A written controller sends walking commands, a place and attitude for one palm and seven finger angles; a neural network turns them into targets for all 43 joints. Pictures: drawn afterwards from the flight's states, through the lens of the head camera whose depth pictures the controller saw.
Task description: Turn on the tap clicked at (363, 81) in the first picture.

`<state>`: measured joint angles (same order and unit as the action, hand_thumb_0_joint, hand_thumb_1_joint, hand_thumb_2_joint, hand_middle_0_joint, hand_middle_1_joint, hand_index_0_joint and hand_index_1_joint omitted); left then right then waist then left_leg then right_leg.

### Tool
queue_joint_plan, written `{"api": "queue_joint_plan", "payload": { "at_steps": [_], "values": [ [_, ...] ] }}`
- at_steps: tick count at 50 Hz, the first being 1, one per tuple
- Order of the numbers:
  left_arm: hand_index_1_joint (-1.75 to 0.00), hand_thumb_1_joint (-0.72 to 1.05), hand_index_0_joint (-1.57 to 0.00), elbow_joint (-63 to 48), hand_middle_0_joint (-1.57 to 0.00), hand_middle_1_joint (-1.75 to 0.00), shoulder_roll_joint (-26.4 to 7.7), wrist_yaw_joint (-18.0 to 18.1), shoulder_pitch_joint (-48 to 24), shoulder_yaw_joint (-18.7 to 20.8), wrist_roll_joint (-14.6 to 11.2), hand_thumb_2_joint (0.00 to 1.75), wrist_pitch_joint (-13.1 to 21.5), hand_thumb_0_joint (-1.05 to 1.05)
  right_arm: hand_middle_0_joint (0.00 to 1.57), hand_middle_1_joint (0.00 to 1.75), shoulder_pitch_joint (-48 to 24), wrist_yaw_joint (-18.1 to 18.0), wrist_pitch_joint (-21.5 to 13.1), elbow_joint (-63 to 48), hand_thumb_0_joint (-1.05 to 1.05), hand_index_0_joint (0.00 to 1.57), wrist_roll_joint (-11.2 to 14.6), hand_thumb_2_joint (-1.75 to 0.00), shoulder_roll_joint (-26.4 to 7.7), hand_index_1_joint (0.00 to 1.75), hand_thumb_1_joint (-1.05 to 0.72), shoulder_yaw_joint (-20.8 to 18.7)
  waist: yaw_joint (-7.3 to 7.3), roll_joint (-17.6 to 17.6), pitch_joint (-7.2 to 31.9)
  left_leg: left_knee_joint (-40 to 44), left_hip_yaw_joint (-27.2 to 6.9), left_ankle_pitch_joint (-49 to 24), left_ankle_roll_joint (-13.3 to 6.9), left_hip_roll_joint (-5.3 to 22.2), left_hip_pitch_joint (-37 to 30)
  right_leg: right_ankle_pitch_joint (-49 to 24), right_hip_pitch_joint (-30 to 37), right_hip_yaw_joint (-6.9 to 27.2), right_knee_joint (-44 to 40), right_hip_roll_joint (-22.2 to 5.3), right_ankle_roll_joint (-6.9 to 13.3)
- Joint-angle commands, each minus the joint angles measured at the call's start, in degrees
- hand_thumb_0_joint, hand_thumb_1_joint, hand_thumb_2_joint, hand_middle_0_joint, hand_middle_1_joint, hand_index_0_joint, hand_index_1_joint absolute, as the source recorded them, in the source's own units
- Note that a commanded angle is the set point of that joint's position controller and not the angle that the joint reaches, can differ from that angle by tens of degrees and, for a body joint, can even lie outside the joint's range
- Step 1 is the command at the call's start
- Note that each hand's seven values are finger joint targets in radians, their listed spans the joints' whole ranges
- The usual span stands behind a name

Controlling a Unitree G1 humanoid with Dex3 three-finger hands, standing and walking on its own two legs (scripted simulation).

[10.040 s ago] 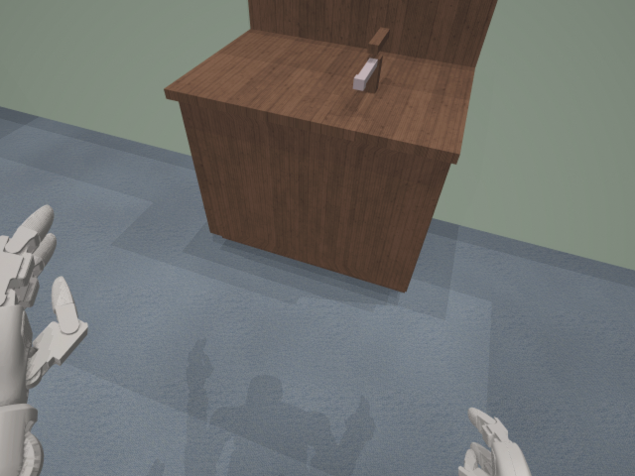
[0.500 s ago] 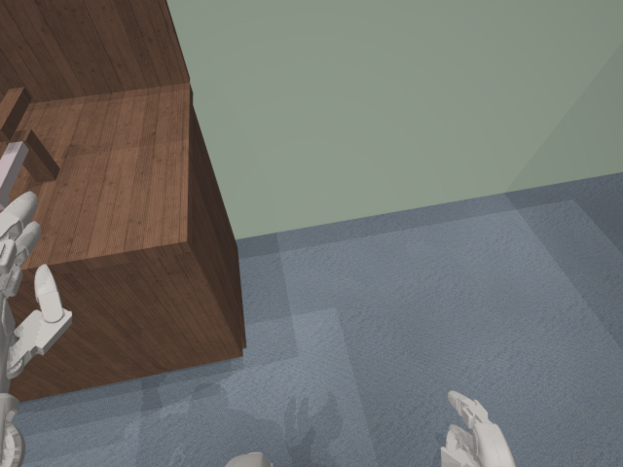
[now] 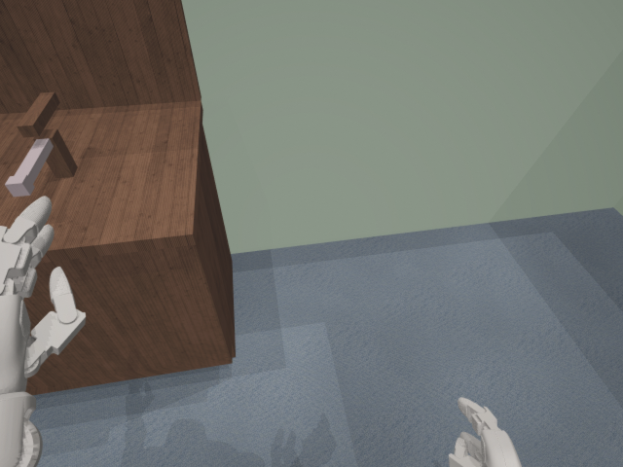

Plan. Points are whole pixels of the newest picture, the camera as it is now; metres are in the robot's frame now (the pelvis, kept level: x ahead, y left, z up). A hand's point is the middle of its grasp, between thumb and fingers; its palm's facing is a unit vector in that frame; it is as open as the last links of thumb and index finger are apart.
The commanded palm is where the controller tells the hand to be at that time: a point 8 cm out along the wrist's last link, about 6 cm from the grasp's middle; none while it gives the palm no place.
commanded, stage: come to a stop and stand still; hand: left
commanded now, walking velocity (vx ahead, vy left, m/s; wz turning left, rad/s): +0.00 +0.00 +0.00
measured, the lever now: (20, 185) +0.52 +0.58 +0.05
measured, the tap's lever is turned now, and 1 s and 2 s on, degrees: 0 0 0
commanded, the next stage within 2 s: look again from close up in 1.02 s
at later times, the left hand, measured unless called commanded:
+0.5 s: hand (59, 319) +0.21 +0.27 +0.16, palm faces +0.41 -0.81 -0.41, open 7.4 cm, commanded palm +0.16 +0.30 +0.18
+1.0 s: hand (73, 291) +0.24 +0.28 +0.15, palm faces +0.38 -0.84 -0.38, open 7.4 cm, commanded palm +0.19 +0.32 +0.18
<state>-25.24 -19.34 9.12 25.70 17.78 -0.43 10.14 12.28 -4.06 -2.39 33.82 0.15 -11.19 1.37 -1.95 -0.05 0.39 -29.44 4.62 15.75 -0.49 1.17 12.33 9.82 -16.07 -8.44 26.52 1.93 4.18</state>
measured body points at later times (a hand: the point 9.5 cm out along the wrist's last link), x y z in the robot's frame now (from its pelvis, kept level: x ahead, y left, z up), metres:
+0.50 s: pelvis -0.01 +0.03 +0.00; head +0.00 +0.02 +0.45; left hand +0.18 +0.31 +0.18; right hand +0.14 -0.21 -0.10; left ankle +0.00 +0.11 -0.74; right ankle +0.06 -0.05 -0.74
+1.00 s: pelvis +0.03 +0.04 +0.00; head +0.04 +0.04 +0.45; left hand +0.22 +0.32 +0.17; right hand +0.20 -0.19 -0.08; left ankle +0.00 +0.11 -0.74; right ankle +0.06 -0.05 -0.74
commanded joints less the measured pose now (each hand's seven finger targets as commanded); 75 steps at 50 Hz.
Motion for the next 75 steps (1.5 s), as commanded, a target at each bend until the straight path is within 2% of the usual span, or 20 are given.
{"api": "queue_joint_plan", "payload": {
  "at_steps": [1, 4, 8, 13, 19, 24, 28, 33, 41, 55, 56, 57, 58, 59, 62, 63, 67, 68, 69, 75],
  "values": [
    [-0.30, 0.90, -0.20, -9.7, -0.20, -0.30, -9.9, 0.6, -7.3, 5.3, -0.2, 0.90, 2.6, 0.00, 0.20, 0.30, -3.5, 0.1, -2.5, -7.6, 0.00, 0.20, -0.2, -0.90, -6.4, 0.30, -0.90, -2.5, 1.84, 4.3, 0.7, -1.5, -3.6, 8.8, -0.6, 1.9, 5.7, 23.8, 0.1, 21.7, -17.1, -13.9, -2.7],
    [-0.30, 0.90, -0.20, -10.7, -0.20, -0.30, -10.0, 0.9, -7.1, 5.0, -0.2, 0.90, 2.1, 0.00, 0.20, 0.30, -4.4, 0.4, -2.0, -7.7, 0.00, 0.20, -0.2, -0.90, -5.6, 0.30, -0.90, -2.0, 1.97, 4.6, 2.0, -4.1, -4.3, 5.6, -0.7, 1.3, 3.2, 24.2, -1.1, 21.6, -18.2, -16.5, -0.9],
    [-0.30, 0.90, -0.20, -13.3, -0.20, -0.30, -10.8, 1.0, -4.1, 6.2, -0.7, 0.90, 2.4, 0.00, 0.20, 0.30, -4.9, 0.2, -1.7, -8.4, 0.00, 0.20, -0.3, -0.90, -6.2, 0.30, -0.90, -1.8, 1.51, -1.7, 4.5, 5.4, -6.2, 3.8, -1.3, 3.0, 1.4, 18.0, 2.3, 15.1, -12.5, -12.0, -1.8],
    [-0.30, 0.90, -0.20, -15.1, -0.20, -0.30, -11.3, 1.3, -4.4, 7.1, 0.0, 0.90, 3.2, 0.00, 0.20, 0.30, -5.0, -0.3, -2.0, -9.2, 0.00, 0.20, -0.3, -0.90, -6.7, 0.30, -0.90, -1.8, 1.25, -6.9, -0.2, 15.2, -11.4, 15.0, -2.7, 8.0, 14.5, 13.3, 9.3, 11.0, -5.1, -6.3, -4.0],
    [-0.30, 0.90, -0.20, -11.7, -0.20, -0.30, -9.0, 0.9, -2.7, 5.9, -0.1, 0.90, 3.4, 0.00, 0.20, 0.30, -3.9, -0.3, -3.4, -8.2, 0.00, 0.20, 0.2, -0.90, -6.9, 0.30, -0.90, -2.3, 1.32, -5.7, 3.5, 12.0, -9.9, 1.7, -1.7, 7.9, 11.6, -0.8, 12.6, 9.8, -1.1, -5.7, -3.9],
    [-0.30, 0.90, -0.20, -11.7, -0.20, -0.30, -9.2, 0.6, -4.1, 5.8, -0.1, 0.90, 3.7, 0.00, 0.20, 0.30, -3.7, -0.1, -3.5, -7.6, 0.00, 0.20, 0.1, -0.90, -7.1, 0.30, -0.90, -2.8, 1.45, 1.3, 1.6, 8.1, -8.0, 8.1, -1.3, 5.3, 11.6, 8.1, 7.6, 15.1, -6.3, -8.8, -2.9],
    [-0.30, 0.90, -0.20, -12.8, -0.20, -0.30, -10.5, 0.9, -5.7, 6.6, -0.1, 0.90, 4.1, 0.00, 0.20, 0.30, -4.0, -0.1, -3.6, -7.2, 0.00, 0.20, -0.2, -0.90, -7.2, 0.30, -0.90, -2.8, 1.82, 0.0, 2.4, 4.8, -7.3, 6.6, -1.1, 3.7, 6.8, 13.3, 2.9, 17.9, -10.1, -11.0, -1.6],
    [-0.30, 0.90, -0.20, -13.9, -0.20, -0.30, -10.5, 1.2, -3.7, 7.2, -0.4, 0.90, 4.7, 0.00, 0.20, 0.30, -4.5, -0.3, -3.5, -7.7, 0.00, 0.20, -0.3, -0.90, -7.1, 0.30, -0.90, -2.5, 1.44, -5.1, 4.5, 9.8, -10.0, -0.7, -1.2, 6.2, 6.9, 1.9, 8.2, 12.3, -3.7, -7.2, -2.7],
    [-0.30, 0.90, -0.20, -12.8, -0.20, -0.30, -9.2, 0.7, 0.6, 6.7, -1.4, 0.90, 4.4, 0.00, 0.20, 0.30, -3.7, -0.2, -2.8, -8.6, 0.00, 0.20, 0.3, -0.90, -6.9, 0.30, -0.90, -2.8, 2.00, -3.5, 8.6, 5.1, -8.3, -20.8, 0.8, 7.3, 3.9, -17.6, 12.7, 10.2, 1.4, -7.3, -2.6],
    [-0.30, 0.90, -0.20, -13.9, -0.20, -0.30, -9.6, 1.0, -1.6, 6.8, -1.5, 0.90, 4.4, 0.00, 0.20, 0.30, -4.2, -0.4, -2.4, -9.0, 0.00, 0.20, 0.2, -0.90, -6.6, 0.30, -0.90, -2.6, 1.87, -3.4, 7.0, 5.9, -8.2, -13.2, 0.4, 6.8, 5.5, -13.0, 11.7, 11.3, 0.6, -7.6, -2.6],
    [-0.30, 0.90, -0.20, -25.4, -0.20, -0.30, -55.9, 0.7, -64.5, 40.8, 8.3, 0.90, 9.2, 0.00, 0.20, 0.30, 6.5, 0.6, -7.4, -6.5, 0.00, 0.20, -2.6, -0.90, -8.0, 0.30, -0.90, -4.2, 1.02, 5.6, -4.5, -1.6, -3.0, -10.0, -1.4, 3.6, 13.5, -13.5, 3.2, 13.1, -5.2, -4.4, -8.5],
    [-0.30, 0.90, -0.20, 10.1, -0.20, -0.30, -21.8, -2.9, -32.2, 19.1, 0.7, 0.90, 6.3, 0.00, 0.20, 0.30, -0.5, 1.2, -7.3, -4.9, 0.00, 0.20, -0.6, -0.90, -2.6, 0.30, -0.90, -2.4, 0.61, 5.7, 8.7, -1.6, -7.2, -7.0, -0.9, -0.6, 5.0, -10.9, 5.5, 16.0, -4.1, -11.5, 1.1],
    [-0.30, 0.90, -0.20, 3.0, -0.20, -0.30, -18.7, -2.8, -24.3, 16.9, -1.0, 0.90, 6.2, 0.00, 0.20, 0.30, -3.1, 2.0, -7.3, -8.2, 0.00, 0.20, 0.7, -0.90, -4.4, 0.30, -0.90, -3.3, -0.01, -2.3, 8.6, 0.8, -5.3, -7.0, 0.1, -0.1, -0.1, -12.6, 5.9, 18.5, -3.3, -10.4, 1.9],
    [-0.30, 0.90, -0.20, 6.9, -0.20, -0.30, -10.8, -3.2, -21.8, 9.5, -1.5, 0.90, 6.4, 0.00, 0.20, 0.30, -2.1, 1.9, -8.0, -9.6, 0.00, 0.20, 1.0, -0.90, -4.8, 0.30, -0.90, -2.9, 0.77, -4.8, 7.4, 2.9, -3.6, -6.6, 0.7, 0.9, -0.6, -9.9, 6.4, 18.9, -3.8, -10.7, 0.8],
    [-0.30, 0.90, -0.20, -4.5, -0.20, -0.30, -6.1, -3.8, -8.6, 2.9, -2.7, 0.90, 7.8, 0.00, 0.20, 0.30, -2.5, 4.5, -8.6, -9.7, 0.00, 0.20, 1.3, -0.90, -6.9, 0.30, -0.90, -3.3, -0.81, -11.9, 7.9, 8.4, -7.1, -9.9, -1.5, 4.5, 1.3, -7.2, 11.1, 13.5, 0.4, -7.3, -3.6],
    [-0.30, 0.90, -0.20, -6.4, -0.20, -0.30, -4.2, -4.1, -6.2, 1.1, -2.8, 0.90, 7.7, 0.00, 0.20, 0.30, -3.6, 5.2, -8.8, -10.8, 0.00, 0.20, 1.5, -0.90, -6.4, 0.30, -0.90, -3.2, -1.15, -10.1, 7.1, 9.5, -7.8, -10.6, -1.7, 5.6, 3.2, -6.5, 12.2, 11.6, 1.9, -6.3, -3.5],
    [-0.30, 0.90, -0.20, -8.4, -0.20, -0.30, -12.3, -2.7, -2.2, 9.4, -2.5, 0.90, 7.0, 0.00, 0.20, 0.30, -3.5, 4.6, -8.7, -11.5, 0.00, 0.20, 1.2, -0.90, -7.4, 0.30, -0.90, -3.5, -1.13, 8.4, 5.6, 10.1, -7.9, -2.3, -1.4, 4.7, 8.3, -0.5, 14.1, 11.3, -1.3, -5.9, -3.0],
    [-0.30, 0.90, -0.20, -8.7, -0.20, -0.30, -16.7, -2.1, -3.1, 14.0, -2.6, 0.90, 7.0, 0.00, 0.20, 0.30, -4.0, 4.0, -8.3, -11.6, 0.00, 0.20, 1.0, -0.90, -7.7, 0.30, -0.90, -3.5, -0.99, 8.0, 4.8, 10.2, -7.6, -0.2, -1.0, 3.8, 7.5, 2.9, 12.0, 12.3, -3.4, -6.0, -2.8],
    [-0.30, 0.90, -0.20, -8.2, -0.20, -0.30, -15.5, -2.1, -4.1, 13.9, -2.9, 0.90, 7.2, 0.00, 0.20, 0.30, -4.5, 3.4, -8.1, -12.0, 0.00, 0.20, 0.7, -0.90, -7.1, 0.30, -0.90, -3.2, -0.55, 8.4, 3.4, 10.2, -8.2, 1.9, -1.2, 3.4, 7.6, 6.0, 10.2, 12.9, -5.1, -6.7, -2.6],
    [-0.30, 0.90, -0.20, -12.2, -0.20, -0.30, -13.7, -2.6, -13.9, 10.6, -2.1, 0.90, 8.7, 0.00, 0.20, 0.30, -4.0, 2.2, -9.7, -11.1, 0.00, 0.20, 0.0, -0.90, -6.8, 0.30, -0.90, -2.4, 0.25, -8.1, 3.8, 10.3, -7.1, 5.1, -2.3, 3.1, 5.3, 7.5, 9.3, 14.3, -4.8, -6.7, -1.6]
  ]
}}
